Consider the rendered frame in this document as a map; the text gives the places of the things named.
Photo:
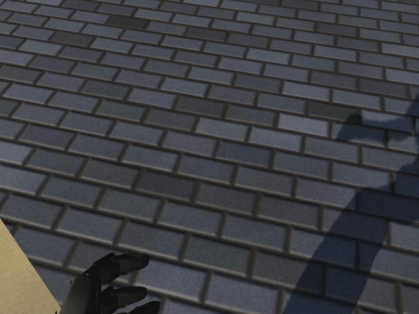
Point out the robot left hand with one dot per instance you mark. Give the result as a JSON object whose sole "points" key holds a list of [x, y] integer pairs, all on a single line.
{"points": [[85, 296]]}

